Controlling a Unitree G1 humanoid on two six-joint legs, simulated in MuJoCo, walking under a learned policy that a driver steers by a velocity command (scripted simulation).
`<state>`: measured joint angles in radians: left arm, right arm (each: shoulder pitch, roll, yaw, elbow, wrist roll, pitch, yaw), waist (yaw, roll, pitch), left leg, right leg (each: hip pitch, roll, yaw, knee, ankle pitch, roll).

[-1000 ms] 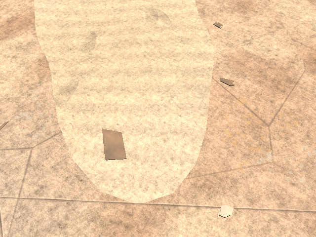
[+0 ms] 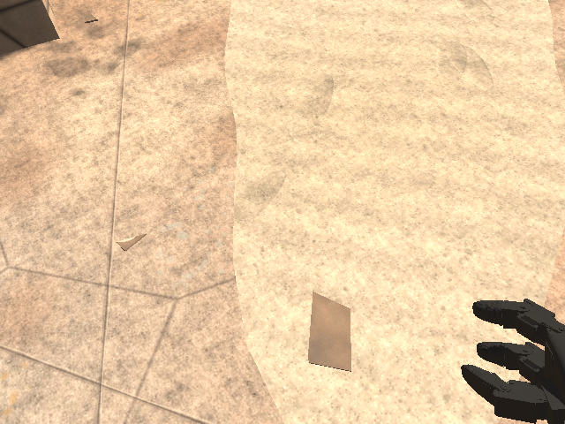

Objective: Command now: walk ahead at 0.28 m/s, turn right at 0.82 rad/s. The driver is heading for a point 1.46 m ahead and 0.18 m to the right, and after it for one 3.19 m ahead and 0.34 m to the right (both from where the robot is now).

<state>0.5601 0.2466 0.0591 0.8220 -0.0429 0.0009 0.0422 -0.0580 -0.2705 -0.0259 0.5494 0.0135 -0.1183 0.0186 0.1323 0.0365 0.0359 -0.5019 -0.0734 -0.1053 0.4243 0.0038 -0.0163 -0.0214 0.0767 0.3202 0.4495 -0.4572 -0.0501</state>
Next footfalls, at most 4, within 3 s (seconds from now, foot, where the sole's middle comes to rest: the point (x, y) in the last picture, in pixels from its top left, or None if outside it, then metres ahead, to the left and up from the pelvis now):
0.02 left None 0.18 0.12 -0.76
0.44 right None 0.19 -0.17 -0.76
0.86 left None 0.26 0.05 -0.76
1.34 right None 0.31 -0.17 -0.76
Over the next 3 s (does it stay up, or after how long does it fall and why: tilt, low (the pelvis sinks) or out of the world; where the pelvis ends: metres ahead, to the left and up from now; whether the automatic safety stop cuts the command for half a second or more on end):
stays up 1.47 -0.12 0.00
